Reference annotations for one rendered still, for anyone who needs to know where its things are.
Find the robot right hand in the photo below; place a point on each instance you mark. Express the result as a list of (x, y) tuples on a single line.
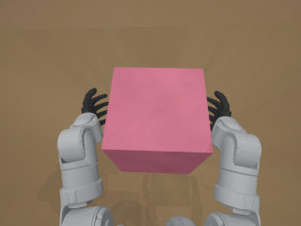
[(223, 108)]

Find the right robot forearm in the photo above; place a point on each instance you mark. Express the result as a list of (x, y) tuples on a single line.
[(239, 164)]

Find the robot left hand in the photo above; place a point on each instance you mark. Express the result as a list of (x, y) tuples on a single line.
[(89, 102)]

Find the carton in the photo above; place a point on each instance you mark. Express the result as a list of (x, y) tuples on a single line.
[(157, 120)]

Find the left robot forearm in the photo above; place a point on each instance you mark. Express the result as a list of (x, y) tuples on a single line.
[(78, 163)]

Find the right robot thigh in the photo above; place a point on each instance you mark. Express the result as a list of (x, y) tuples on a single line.
[(180, 221)]

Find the right robot upper arm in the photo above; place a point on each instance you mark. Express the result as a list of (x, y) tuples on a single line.
[(228, 219)]

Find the left robot upper arm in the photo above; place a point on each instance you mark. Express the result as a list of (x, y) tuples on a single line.
[(89, 216)]

